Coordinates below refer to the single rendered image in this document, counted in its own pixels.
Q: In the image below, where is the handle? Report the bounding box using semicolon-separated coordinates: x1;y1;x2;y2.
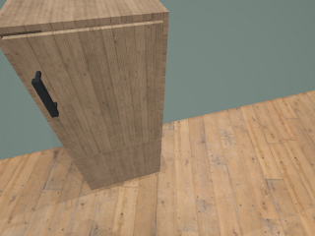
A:
31;71;59;118

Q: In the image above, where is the cupboard door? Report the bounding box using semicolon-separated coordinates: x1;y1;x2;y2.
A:
1;20;164;159

